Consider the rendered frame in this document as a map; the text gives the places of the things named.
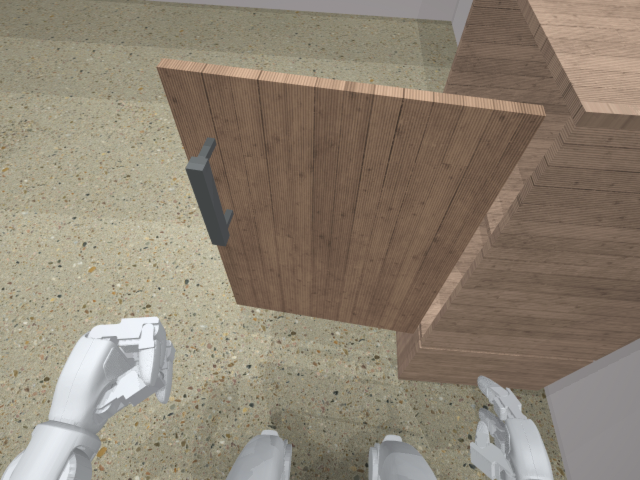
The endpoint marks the robot left thigh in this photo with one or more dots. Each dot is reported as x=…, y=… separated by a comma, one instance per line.
x=265, y=457

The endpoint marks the handle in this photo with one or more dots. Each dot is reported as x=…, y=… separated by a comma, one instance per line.
x=202, y=181

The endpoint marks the robot right thigh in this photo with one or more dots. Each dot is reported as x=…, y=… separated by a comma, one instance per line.
x=395, y=460

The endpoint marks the robot left forearm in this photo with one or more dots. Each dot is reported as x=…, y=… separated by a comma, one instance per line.
x=57, y=451

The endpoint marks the robot thigh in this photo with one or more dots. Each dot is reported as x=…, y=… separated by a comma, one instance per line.
x=395, y=460
x=265, y=457

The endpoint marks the robot right hand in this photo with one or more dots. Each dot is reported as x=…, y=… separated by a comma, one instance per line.
x=519, y=453

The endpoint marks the robot left hand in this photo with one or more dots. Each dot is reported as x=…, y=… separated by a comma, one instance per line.
x=131, y=354

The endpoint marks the cupboard door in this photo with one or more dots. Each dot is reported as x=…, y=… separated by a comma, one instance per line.
x=352, y=202

